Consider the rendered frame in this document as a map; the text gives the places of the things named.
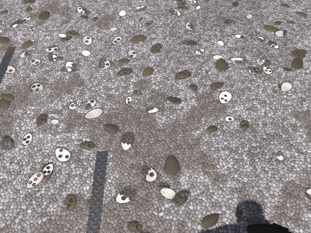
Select robot right hand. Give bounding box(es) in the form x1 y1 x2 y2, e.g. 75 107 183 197
247 223 293 233

